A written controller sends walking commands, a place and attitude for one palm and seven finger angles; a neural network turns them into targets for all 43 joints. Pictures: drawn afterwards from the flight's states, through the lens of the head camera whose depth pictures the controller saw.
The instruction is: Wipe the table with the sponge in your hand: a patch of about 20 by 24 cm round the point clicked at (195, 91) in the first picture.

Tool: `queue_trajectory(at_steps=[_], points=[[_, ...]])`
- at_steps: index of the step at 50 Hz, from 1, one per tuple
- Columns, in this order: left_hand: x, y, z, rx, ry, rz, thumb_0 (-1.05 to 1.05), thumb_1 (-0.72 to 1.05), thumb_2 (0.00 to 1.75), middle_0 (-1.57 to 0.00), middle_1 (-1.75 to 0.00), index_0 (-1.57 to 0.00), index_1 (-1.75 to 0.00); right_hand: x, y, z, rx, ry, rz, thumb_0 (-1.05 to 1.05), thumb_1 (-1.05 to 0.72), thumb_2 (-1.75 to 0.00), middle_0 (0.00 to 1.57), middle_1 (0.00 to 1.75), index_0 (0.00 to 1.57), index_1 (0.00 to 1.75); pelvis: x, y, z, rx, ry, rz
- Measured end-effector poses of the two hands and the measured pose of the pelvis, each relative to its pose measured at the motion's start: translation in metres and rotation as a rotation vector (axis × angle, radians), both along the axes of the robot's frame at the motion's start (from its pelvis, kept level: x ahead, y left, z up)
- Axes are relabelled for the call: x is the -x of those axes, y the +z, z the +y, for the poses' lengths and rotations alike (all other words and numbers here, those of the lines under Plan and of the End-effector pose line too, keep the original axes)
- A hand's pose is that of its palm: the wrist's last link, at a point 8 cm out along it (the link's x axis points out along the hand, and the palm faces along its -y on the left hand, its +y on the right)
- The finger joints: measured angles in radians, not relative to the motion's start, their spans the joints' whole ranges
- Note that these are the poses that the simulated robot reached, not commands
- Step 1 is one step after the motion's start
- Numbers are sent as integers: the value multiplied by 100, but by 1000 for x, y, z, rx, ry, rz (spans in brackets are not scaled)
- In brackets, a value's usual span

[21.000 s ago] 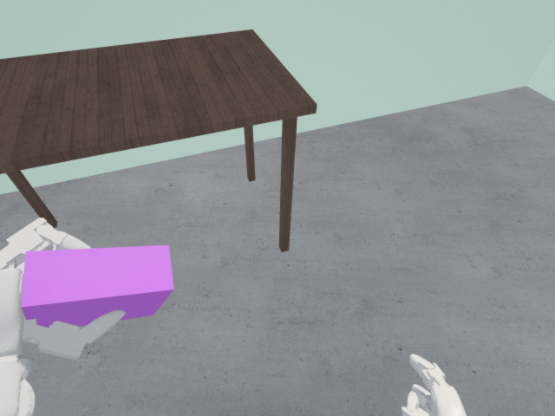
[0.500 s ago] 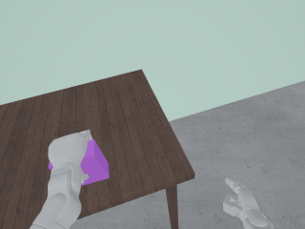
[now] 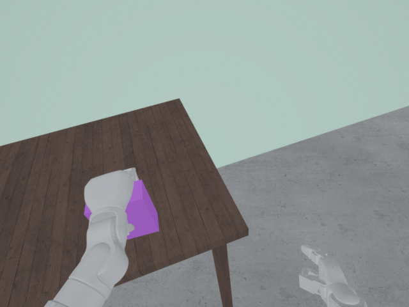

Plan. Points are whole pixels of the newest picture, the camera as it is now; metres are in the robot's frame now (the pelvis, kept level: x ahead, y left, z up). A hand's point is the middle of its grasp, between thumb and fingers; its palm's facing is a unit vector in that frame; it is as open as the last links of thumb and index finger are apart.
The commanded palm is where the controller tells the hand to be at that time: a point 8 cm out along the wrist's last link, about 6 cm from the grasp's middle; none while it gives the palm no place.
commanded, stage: wipe forward along the third lane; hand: left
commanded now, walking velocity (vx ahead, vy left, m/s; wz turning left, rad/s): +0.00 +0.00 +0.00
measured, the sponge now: (128, 218) +0.29 +0.22 +0.02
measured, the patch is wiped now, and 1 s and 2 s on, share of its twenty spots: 0.95 0.95 1.00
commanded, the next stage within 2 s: wipe back along the third lane in 1.58 s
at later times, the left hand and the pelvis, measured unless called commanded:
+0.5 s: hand (126, 187) +0.33 +0.22 +0.07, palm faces -0.03 -0.04 -1.00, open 9.6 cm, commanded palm +0.31 +0.22 +0.10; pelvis -0.01 -0.01 +0.00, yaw +0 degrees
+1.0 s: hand (125, 172) +0.38 +0.24 +0.07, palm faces -0.07 -0.03 -1.00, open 9.6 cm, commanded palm +0.36 +0.25 +0.10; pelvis -0.01 -0.02 +0.00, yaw -1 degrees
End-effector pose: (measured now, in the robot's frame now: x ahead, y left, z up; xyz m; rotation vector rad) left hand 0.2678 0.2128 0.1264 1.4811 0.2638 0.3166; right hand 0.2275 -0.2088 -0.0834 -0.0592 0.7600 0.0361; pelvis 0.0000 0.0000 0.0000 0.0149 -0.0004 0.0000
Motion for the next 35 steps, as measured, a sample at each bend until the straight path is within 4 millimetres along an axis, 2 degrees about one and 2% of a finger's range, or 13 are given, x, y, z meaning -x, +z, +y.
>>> queue_trajectory(at_steps=[15,23,35], points=[[-18,0,3,5,21,44,-1,-53,112,-77,-143,-82,-133,16,-9,-18,56,-38,45,1,-91,-90,19,30,20,30,5,-1,-8,-1,3,16],[-43,2,5,-23,22,70,0,-54,113,-77,-143,-83,-132,40,-21,-28,67,-69,98,1,-91,-90,19,30,20,30,10,-2,-13,-1,5,41],[-65,2,10,-27,8,93,1,-55,114,-78,-142,-84,-132,80,-36,-52,103,-132,194,1,-91,-90,19,30,20,30,11,-4,-18,0,-2,66]])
